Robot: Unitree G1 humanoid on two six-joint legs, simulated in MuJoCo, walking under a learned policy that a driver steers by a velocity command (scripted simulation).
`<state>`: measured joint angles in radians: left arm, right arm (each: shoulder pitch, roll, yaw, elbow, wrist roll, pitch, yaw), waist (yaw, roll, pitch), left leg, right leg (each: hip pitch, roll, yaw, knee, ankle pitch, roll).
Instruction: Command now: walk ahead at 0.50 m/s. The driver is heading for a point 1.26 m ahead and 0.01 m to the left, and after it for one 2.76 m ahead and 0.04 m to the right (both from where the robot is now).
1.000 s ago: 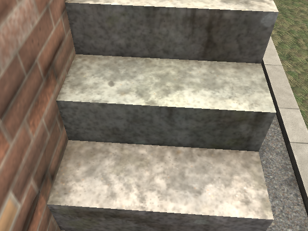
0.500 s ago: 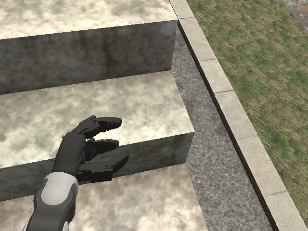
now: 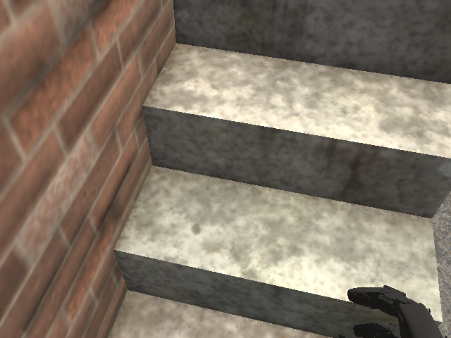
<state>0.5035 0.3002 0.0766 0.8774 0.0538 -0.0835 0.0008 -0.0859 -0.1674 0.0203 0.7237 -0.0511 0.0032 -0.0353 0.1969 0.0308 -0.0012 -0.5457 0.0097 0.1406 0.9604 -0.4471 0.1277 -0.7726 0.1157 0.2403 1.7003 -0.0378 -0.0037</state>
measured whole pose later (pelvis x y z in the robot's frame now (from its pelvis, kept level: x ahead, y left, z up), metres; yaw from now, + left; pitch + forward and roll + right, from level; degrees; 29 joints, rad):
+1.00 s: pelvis +0.28 +0.11 +0.18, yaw +0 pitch +2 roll -5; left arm 0.21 0.24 0.01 0.96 -0.01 -0.07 -0.13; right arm 0.23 -0.34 -0.05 0.92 -0.07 -0.04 0.14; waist -0.01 -0.07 -0.12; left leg -0.94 -0.12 -0.24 2.41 -0.46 0.07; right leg -0.42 0.15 -0.12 0.94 -0.57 -0.10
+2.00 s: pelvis +0.34 +0.08 +0.23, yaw +1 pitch +2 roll +2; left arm 0.17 0.26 -0.01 0.75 -0.01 -0.04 -0.06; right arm 0.35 -0.20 0.00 0.70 0.02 -0.03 0.11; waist -0.09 -0.01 -0.03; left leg -0.39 0.00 0.04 0.78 -0.22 -0.05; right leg -0.27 -0.22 0.00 0.67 -0.41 0.14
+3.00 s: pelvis +0.31 +0.05 +0.25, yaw +1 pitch +1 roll +0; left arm 0.26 0.25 0.05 1.05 -0.03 -0.02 -0.03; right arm 0.41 -0.22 -0.01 0.77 -0.01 -0.01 0.14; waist 0.01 0.00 0.02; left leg -0.25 0.08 -0.02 0.49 -0.24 -0.07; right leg -0.19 -0.09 -0.05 0.49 -0.30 0.07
